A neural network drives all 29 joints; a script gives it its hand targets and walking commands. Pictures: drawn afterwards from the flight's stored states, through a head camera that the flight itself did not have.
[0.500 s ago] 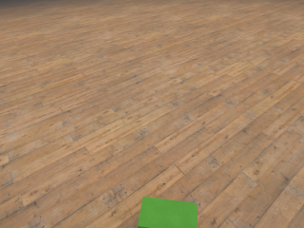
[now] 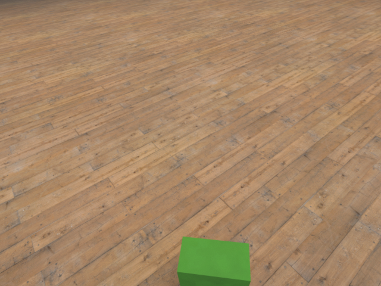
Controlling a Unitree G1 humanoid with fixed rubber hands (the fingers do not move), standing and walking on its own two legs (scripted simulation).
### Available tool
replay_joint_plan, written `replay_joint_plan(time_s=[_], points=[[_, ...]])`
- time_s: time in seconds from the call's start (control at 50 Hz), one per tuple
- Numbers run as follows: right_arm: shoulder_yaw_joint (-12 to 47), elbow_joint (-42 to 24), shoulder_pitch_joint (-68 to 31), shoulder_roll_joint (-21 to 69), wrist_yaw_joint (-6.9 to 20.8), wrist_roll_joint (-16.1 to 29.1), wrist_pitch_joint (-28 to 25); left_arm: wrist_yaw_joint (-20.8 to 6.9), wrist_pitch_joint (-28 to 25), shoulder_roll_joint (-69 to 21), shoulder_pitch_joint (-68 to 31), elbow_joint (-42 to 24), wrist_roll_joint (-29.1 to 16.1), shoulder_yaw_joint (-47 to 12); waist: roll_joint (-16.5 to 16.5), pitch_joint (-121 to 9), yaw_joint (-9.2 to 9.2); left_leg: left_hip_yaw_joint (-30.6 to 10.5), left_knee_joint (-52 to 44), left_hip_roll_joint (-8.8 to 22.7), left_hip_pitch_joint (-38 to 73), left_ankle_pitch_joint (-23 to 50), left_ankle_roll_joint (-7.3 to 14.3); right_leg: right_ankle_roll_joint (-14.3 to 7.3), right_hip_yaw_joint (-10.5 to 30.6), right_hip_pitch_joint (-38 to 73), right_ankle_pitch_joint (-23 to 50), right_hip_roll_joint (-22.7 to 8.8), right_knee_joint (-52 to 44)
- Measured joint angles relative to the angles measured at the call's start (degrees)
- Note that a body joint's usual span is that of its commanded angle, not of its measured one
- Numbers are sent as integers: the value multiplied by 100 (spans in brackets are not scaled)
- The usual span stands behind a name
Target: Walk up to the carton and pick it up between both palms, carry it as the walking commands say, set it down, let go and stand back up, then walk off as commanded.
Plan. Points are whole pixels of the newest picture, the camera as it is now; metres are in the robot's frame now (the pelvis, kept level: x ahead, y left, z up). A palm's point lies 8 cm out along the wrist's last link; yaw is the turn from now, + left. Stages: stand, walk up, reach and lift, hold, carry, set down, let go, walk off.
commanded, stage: stand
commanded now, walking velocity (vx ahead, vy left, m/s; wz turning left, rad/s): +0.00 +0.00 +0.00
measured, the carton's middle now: (213, 269) +0.40 -0.02 -0.65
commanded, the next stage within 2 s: walk off in 0.66 s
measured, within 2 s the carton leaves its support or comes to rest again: neither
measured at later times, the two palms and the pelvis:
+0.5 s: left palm out of the picture +0.06 +0.31 -0.11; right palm out of the picture +0.07 -0.30 -0.11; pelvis +0.00 +0.01 +0.00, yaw +0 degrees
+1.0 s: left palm out of the picture +0.06 +0.30 -0.12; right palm out of the picture +0.07 -0.30 -0.11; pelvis +0.01 +0.00 +0.00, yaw +0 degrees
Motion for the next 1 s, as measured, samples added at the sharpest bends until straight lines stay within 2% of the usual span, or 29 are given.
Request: replay_joint_plan(time_s=[0.16, 0.44, 0.9, 1.0], points=[[47, 154, -84, 50, 17, 17, 2, 12, -11, 16, -53, 134, -38, -54, -93, 26, -17, -4, -24, -3, -2, 11, 7, 6, -2, 2, 15, -5, -32], [73, 309, -294, 54, 22, 81, -8, 40, 7, 54, -204, 231, -56, -82, -18, 119, 20, 8, -174, -36, 132, 59, 43, 40, 22, 110, 27, -43, -124], [105, 462, -434, 44, -1, 95, 30, 64, 7, 83, -314, 353, -83, -119, -62, 224, -55, -36, -260, -16, 188, 63, 25, 22, -16, 174, 25, -32, -211], [142, 427, -497, 172, 65, 56, 139, 166, 137, -40, -204, 510, -127, -188, -88, 127, -98, 8, -205, 51, 147, 0, -1, 1, 21, 142, 30, 39, -221]])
